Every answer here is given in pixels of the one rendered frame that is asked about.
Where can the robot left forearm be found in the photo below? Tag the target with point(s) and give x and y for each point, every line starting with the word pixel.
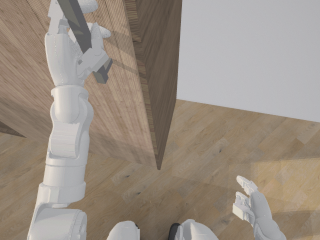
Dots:
pixel 67 151

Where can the right robot hand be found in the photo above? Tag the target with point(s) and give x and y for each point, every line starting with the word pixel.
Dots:
pixel 252 208

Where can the handle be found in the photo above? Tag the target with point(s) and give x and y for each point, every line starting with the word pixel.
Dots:
pixel 76 20

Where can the left robot hand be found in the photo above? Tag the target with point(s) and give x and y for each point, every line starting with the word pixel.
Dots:
pixel 63 51

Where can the wardrobe door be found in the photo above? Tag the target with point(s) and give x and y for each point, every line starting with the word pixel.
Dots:
pixel 2 125
pixel 119 128

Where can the left robot thigh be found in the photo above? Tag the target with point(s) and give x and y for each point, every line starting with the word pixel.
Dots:
pixel 125 230

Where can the robot left upper arm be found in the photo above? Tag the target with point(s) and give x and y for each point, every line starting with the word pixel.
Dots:
pixel 60 224

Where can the right robot shin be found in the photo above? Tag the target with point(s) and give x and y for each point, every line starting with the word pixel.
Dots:
pixel 188 220

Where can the robot right forearm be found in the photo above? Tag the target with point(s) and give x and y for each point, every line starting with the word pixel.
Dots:
pixel 265 228

